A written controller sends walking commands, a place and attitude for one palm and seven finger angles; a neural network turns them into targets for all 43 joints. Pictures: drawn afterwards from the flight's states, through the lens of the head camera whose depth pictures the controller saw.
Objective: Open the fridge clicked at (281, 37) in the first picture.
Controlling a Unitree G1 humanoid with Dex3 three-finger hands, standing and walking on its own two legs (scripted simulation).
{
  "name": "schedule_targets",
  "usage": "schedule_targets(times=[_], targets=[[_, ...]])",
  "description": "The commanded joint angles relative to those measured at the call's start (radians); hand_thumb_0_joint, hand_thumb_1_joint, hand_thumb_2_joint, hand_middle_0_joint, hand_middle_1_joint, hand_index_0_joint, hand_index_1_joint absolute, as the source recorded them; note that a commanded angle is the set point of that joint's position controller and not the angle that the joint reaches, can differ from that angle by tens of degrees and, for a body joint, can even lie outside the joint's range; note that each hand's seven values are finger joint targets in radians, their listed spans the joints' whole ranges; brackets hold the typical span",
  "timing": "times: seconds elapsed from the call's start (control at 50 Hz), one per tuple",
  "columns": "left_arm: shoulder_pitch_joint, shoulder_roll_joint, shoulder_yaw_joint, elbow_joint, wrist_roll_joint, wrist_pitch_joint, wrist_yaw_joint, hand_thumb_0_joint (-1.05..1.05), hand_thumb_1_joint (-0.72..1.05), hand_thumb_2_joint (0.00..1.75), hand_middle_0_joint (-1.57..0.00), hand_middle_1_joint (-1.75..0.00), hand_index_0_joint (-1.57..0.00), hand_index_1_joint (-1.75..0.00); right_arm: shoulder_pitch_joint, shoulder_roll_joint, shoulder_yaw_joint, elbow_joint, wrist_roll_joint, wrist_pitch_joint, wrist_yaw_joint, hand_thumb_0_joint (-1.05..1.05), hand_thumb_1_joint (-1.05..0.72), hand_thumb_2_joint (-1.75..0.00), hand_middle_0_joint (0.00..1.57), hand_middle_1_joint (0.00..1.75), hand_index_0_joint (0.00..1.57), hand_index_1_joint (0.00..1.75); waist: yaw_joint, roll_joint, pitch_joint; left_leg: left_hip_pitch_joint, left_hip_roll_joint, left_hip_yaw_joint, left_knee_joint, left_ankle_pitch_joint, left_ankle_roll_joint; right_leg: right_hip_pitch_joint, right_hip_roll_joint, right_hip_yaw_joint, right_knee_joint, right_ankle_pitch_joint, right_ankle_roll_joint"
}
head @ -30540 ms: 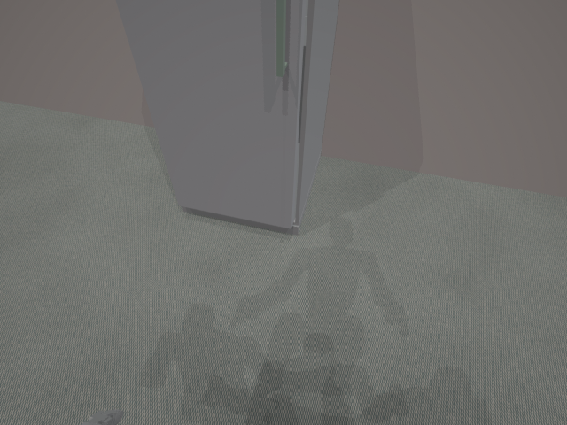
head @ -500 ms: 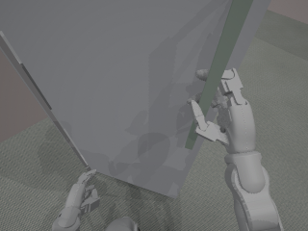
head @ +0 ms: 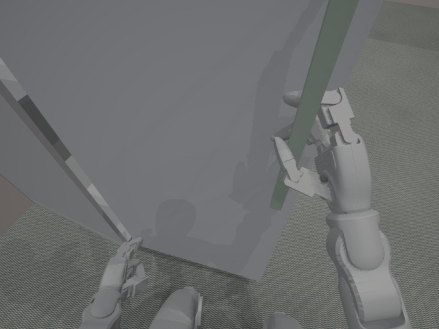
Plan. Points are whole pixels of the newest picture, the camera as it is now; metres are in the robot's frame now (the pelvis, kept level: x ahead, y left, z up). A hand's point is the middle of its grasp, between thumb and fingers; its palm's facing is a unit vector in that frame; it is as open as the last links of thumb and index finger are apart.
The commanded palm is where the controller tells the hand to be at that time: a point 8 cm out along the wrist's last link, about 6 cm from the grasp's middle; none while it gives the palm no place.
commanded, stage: stop walking and hold the door back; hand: right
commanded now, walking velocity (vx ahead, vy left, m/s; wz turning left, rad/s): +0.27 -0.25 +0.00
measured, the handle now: (301, 121) +0.33 -0.07 +0.24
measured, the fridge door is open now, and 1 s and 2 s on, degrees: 82 82 77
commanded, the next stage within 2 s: loosen the grip on the handle in 1.34 s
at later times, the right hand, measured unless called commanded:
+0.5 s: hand (276, 179) +0.26 -0.04 +0.22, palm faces +0.08 +0.97 -0.21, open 5.9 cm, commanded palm +0.28 -0.11 +0.19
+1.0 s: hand (276, 161) +0.28 -0.04 +0.22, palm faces +0.14 +0.98 -0.15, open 5.4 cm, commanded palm +0.29 -0.12 +0.19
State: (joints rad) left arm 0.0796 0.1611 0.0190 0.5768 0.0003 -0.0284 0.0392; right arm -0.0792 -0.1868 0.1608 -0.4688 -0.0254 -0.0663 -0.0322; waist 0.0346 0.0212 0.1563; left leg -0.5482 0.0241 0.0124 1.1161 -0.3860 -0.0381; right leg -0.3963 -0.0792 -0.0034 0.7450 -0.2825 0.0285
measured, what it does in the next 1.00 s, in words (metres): walks backwards: left foot, then right foot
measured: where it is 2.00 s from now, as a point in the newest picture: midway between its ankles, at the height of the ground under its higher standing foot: outside the picture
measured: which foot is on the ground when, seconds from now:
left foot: up 0.00-0.10, down 0.12-0.46, up 0.48-0.68, down 0.70-1.00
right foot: down 0.00-0.10, up 0.12-0.44, down 0.46-0.70, up 0.72-1.00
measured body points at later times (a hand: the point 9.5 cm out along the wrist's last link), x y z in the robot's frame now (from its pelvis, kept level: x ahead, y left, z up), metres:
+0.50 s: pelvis -0.14 +0.08 +0.02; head -0.15 +0.12 +0.47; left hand +0.03 +0.35 -0.09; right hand +0.25 -0.09 +0.23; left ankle +0.02 +0.20 -0.69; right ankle -0.15 -0.02 -0.71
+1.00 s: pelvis -0.19 +0.10 +0.03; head -0.19 +0.14 +0.48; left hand -0.13 +0.40 -0.10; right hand +0.27 -0.09 +0.23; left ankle -0.07 +0.21 -0.71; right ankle -0.14 -0.05 -0.66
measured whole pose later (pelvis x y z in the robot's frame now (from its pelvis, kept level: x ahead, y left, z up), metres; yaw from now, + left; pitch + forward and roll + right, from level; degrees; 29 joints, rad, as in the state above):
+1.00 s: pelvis -0.19 +0.10 +0.03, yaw +0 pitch -5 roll -4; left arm 0.31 0.34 0.02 0.79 -0.04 -0.10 0.09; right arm -1.01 -0.35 -0.25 1.21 0.02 -0.08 -0.03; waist 0.10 0.01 0.07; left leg -0.32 0.09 0.03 0.50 -0.15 0.03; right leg -0.40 -0.04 -0.09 0.88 -0.41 0.00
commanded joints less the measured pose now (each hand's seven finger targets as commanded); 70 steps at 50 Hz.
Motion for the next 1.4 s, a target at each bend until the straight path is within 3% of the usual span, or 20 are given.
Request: schedule_targets(times=[0.0,0.04,0.06,0.08,0.14,0.22,0.38,0.42,0.44,0.46,0.64,0.68,0.7,0.72,0.8,1.02,1.08,1.2,1.28,1.38], targets=[[-0.107,0.15,0.023,-0.113,-0.01,-0.02,0.005,0.0,0.9,0.9,-0.2,-0.3,-0.2,-0.3,-0.372,0.021,-0.029,-0.042,0.029,-0.041,-0.02,0.0,-0.9,-0.9,0.45,1.4,0.45,1.4,-0.036,-0.373,-0.295,0.209,0.031,-0.057,-0.195,-0.005,0.0,0.014,-0.216,0.193,-0.367,0.02,-0.166],[-0.046,0.144,0.02,-0.1,-0.03,0.006,0.012,0.0,0.9,0.9,-0.2,-0.3,-0.2,-0.3,-0.479,-0.05,-0.117,0.121,0.029,-0.018,-0.06,0.0,-0.9,-0.9,0.45,1.4,0.45,1.4,-0.059,-0.277,-0.343,0.437,-0.038,0.057,-0.446,0.015,0.011,-0.064,-0.086,0.046,-0.233,-0.226,-0.093],[-0.046,0.12,0.021,-0.099,-0.034,0.021,0.016,0.0,0.9,0.9,-0.2,-0.3,-0.2,-0.3,-0.508,-0.079,-0.145,0.193,0.021,-0.004,-0.066,0.0,-0.9,-0.9,0.45,1.4,0.45,1.4,-0.084,0.006,-0.365,0.49,0.063,-0.06,-0.644,-0.041,0.049,-0.156,0.032,-0.022,0.08,-0.306,-0.044],[-0.075,0.094,0.02,-0.114,-0.027,0.024,0.029,0.0,0.9,0.9,-0.2,-0.3,-0.2,-0.3,-0.54,-0.143,-0.205,0.244,0.027,0.013,-0.07,0.0,-0.9,-0.9,0.45,1.4,0.45,1.4,-0.095,0.477,-0.316,0.321,0.311,-0.496,-0.914,-0.252,0.123,-0.23,0.129,0.028,0.49,-0.347,-0.009],[-0.076,0.127,0.005,-0.032,0.017,0.018,0.041,0.0,0.9,0.9,-0.2,-0.3,-0.2,-0.3,-0.611,-0.242,-0.257,0.304,0.046,0.008,-0.068,0.0,-0.9,-0.9,0.45,1.4,0.45,1.4,-0.051,0.097,-0.27,0.141,0.343,-0.53,-0.981,-0.453,0.127,-0.199,0.095,0.107,0.609,-0.097,-0.001],[-0.036,0.146,0.006,-0.01,-0.005,0.057,0.04,0.0,0.9,0.9,-0.2,-0.3,-0.2,-0.3,-0.681,-0.183,-0.26,0.51,0.081,-0.009,-0.069,0.0,-0.9,-0.9,0.45,1.4,0.45,1.4,-0.033,0.334,-0.348,0.357,0.256,-0.237,-0.854,-0.219,0.043,-0.208,0.098,0.063,0.491,-0.08,0.007],[0.048,0.169,0.021,0.02,-0.014,0.043,0.041,0.0,0.9,0.9,-0.2,-0.3,-0.2,-0.3,-0.974,-0.195,-0.258,0.784,0.077,-0.036,-0.066,0.0,-0.9,-0.9,0.45,1.4,0.45,1.4,-0.04,0.289,-0.424,0.277,0.201,-0.104,-0.897,-0.227,0.043,0.269,0.18,-0.223,-0.263,-0.251,-0.059],[0.099,0.22,0.03,0.032,-0.011,0.04,0.044,0.0,0.9,0.9,-0.2,-0.3,-0.2,-0.3,-1.045,-0.221,-0.284,0.877,0.076,-0.066,-0.049,0.0,-0.9,-0.9,0.45,1.4,0.45,1.4,-0.025,0.039,-0.423,0.191,0.071,0.0,-0.632,-0.174,0.006,0.367,0.065,-0.088,-0.467,-0.315,-0.131],[0.079,0.26,0.036,0.013,-0.016,0.032,0.045,0.0,0.9,0.9,-0.2,-0.3,-0.2,-0.3,-1.118,-0.19,-0.262,0.884,0.086,-0.08,-0.044,0.0,-0.9,-0.9,0.45,1.4,0.45,1.4,-0.03,-0.286,-0.337,0.006,-0.042,0.154,-0.333,-0.085,-0.031,0.41,-0.157,0.164,-0.572,-0.395,-0.196],[0.069,0.241,0.03,0.011,-0.024,0.02,0.042,0.0,0.9,0.9,-0.2,-0.3,-0.2,-0.3,-1.259,-0.188,-0.255,0.919,0.081,-0.08,-0.051,0.0,-0.9,-0.9,0.45,1.4,0.45,1.4,-0.031,-0.273,-0.294,-0.105,-0.019,0.083,-0.1,-0.052,0.002,0.374,-0.305,0.346,-0.602,-0.254,-0.278],[0.16,0.263,0.02,0.088,-0.06,-0.023,0.076,0.0,0.9,0.9,-0.2,-0.3,-0.2,-0.3,-1.376,-0.258,-0.303,1.383,0.069,-0.039,-0.049,0.0,-0.9,-0.9,0.45,1.4,0.45,1.4,-0.075,-0.051,-0.322,0.433,-0.012,0.075,-0.58,-0.026,0.037,0.075,-0.151,0.021,-0.303,-0.304,-0.123],[0.161,0.229,0.031,0.09,-0.056,-0.031,0.074,0.0,0.9,0.9,-0.2,-0.3,-0.2,-0.3,-1.405,-0.331,-0.343,1.404,0.067,-0.04,-0.049,0.0,-0.9,-0.9,0.45,1.4,0.45,1.4,-0.073,0.308,-0.331,0.635,0.258,-0.41,-0.859,-0.332,0.159,-0.246,0.032,-0.127,0.143,-0.341,-0.047],[0.157,0.255,0.052,0.082,-0.051,-0.036,0.078,0.0,0.9,0.9,-0.2,-0.3,-0.2,-0.3,-1.397,-0.407,-0.41,1.408,0.063,-0.032,-0.054,0.0,-0.9,-0.9,0.45,1.4,0.45,1.4,-0.074,0.386,-0.285,0.508,0.402,-0.644,-1.012,-0.43,0.189,-0.28,0.047,0.014,0.338,-0.327,-0.032],[0.183,0.281,0.068,0.115,-0.031,-0.05,0.078,0.0,0.9,0.9,-0.2,-0.3,-0.2,-0.3,-1.393,-0.448,-0.436,1.417,0.045,-0.031,-0.054,0.0,-0.9,-0.9,0.45,1.4,0.45,1.4,-0.052,0.213,-0.287,0.454,0.374,-0.549,-0.977,-0.356,0.171,-0.231,0.034,0.059,0.386,-0.233,-0.029],[0.211,0.247,0.04,0.143,-0.037,-0.083,0.064,0.0,0.9,0.9,-0.2,-0.3,-0.2,-0.3,-1.408,-0.469,-0.436,1.459,0.056,-0.049,-0.027,0.0,-0.9,-0.9,0.45,1.4,0.45,1.4,-0.008,0.24,-0.336,0.377,0.252,-0.272,-0.904,-0.372,0.128,-0.163,0.032,0.004,0.403,-0.133,-0.013],[0.24,0.266,0.027,0.123,-0.026,-0.125,0.067,0.0,0.9,0.9,-0.2,-0.3,-0.2,-0.3,-1.432,-0.506,-0.443,1.468,0.041,-0.116,-0.021,0.0,-0.9,-0.9,0.45,1.4,0.45,1.4,-0.003,0.157,-0.383,0.262,0.165,-0.04,-0.756,-0.264,0.095,0.248,0.067,-0.167,-0.198,-0.078,-0.034],[0.223,0.334,0.039,0.103,-0.031,-0.123,0.057,0.0,0.9,0.9,-0.2,-0.3,-0.2,-0.3,-1.552,-0.431,-0.396,1.392,0.066,-0.13,-0.008,0.0,-0.9,-0.9,0.45,1.4,0.45,1.4,-0.011,-0.276,-0.275,0.051,-0.053,0.058,-0.263,-0.112,0.024,0.217,-0.286,0.421,-0.576,-0.355,-0.201],[0.236,0.297,0.023,0.112,-0.044,-0.11,0.061,0.0,0.9,0.9,-0.2,-0.3,-0.2,-0.3,-1.472,-0.463,-0.412,1.452,0.037,-0.086,-0.012,0.0,-0.9,-0.9,0.45,1.4,0.45,1.4,-0.045,-0.184,-0.362,0.4,0.001,0.02,-0.597,0.017,0.03,0.073,-0.132,0.06,-0.27,-0.046,-0.108],[0.231,0.279,0.039,0.099,-0.044,-0.121,0.069,0.0,0.9,0.9,-0.2,-0.3,-0.2,-0.3,-1.458,-0.484,-0.425,1.478,0.024,-0.067,-0.016,0.0,-0.9,-0.9,0.45,1.4,0.45,1.4,-0.03,0.186,-0.378,0.486,0.293,-0.332,-0.833,0.087,0.179,-0.086,0.02,-0.005,0.091,-0.184,-0.018],[0.256,0.279,0.016,0.15,-0.043,-0.138,0.075,0.0,0.9,0.9,-0.2,-0.3,-0.2,-0.3,-1.535,-0.39,-0.357,1.471,0.056,-0.069,0.0,0.0,-0.9,-0.9,0.45,1.4,0.45,1.4,0.012,0.127,-0.394,0.265,0.095,-0.011,-0.61,0.053,0.061,0.225,-0.023,0.025,-0.233,0.126,-0.048]])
